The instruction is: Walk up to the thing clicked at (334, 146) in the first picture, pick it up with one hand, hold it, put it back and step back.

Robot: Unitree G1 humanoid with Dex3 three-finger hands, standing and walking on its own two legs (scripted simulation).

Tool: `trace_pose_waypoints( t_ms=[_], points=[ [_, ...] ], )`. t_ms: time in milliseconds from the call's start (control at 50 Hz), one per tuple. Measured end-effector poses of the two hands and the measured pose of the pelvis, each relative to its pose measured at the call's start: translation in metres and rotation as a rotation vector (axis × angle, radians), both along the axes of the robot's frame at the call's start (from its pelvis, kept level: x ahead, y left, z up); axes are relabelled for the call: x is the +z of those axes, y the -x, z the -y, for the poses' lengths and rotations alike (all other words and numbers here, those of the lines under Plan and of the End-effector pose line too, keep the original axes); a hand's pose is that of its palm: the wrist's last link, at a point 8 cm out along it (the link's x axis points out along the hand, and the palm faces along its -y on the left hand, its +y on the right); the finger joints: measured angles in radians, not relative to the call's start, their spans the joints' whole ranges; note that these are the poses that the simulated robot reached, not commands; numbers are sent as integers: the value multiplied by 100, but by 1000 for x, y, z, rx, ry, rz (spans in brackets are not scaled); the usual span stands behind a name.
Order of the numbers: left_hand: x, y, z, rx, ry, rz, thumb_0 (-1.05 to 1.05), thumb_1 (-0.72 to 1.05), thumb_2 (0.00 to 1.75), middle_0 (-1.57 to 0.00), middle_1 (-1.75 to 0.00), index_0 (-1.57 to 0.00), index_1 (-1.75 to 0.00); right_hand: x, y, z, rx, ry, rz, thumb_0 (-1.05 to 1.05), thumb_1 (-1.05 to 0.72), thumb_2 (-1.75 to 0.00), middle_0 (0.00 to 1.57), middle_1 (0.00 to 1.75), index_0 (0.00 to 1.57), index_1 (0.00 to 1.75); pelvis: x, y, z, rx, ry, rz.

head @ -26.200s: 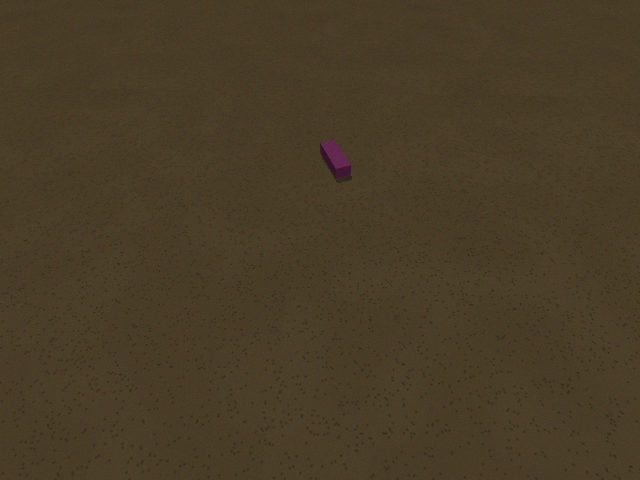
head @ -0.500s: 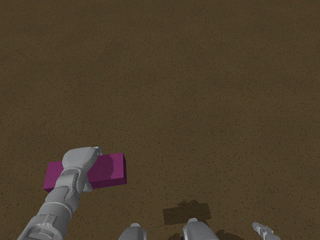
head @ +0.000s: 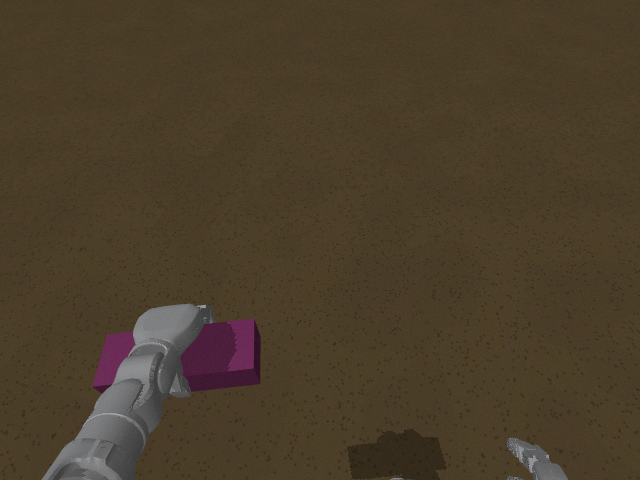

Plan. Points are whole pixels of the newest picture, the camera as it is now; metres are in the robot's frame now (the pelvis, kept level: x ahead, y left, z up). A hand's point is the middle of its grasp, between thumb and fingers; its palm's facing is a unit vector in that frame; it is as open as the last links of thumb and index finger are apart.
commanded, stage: hold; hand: left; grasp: from above
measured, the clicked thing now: (183, 359) +0.31 +0.22 -0.10
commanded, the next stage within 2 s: crouch in 1.60 s
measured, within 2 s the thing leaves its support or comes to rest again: neither
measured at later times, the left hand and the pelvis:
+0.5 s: hand (176, 360) +0.29 +0.21 -0.04, palm faces -0.47 -0.04 -0.88, open 10.8 cm; pelvis -0.01 +0.00 +0.01, yaw +0 degrees
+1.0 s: hand (170, 360) +0.28 +0.21 -0.02, palm faces -0.46 -0.04 -0.88, open 10.8 cm; pelvis -0.01 -0.01 +0.02, yaw +0 degrees
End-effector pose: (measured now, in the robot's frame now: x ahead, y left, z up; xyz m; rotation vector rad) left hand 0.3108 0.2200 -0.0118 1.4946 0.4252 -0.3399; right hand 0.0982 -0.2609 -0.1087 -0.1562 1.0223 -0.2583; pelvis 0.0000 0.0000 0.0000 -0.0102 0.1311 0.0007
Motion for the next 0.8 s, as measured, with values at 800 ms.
trace_pose_waypoints(
  t_ms=[800],
  points=[
    [36, 25, 8, -34, 12, 2, 0, -12, 60, -61, -68, -63, -64, 20, -11, -1, 29, -16, 74, 1, -90, -90, 20, 30, 20, 30, 17, 14, 5, -9, -11, 98]
  ],
)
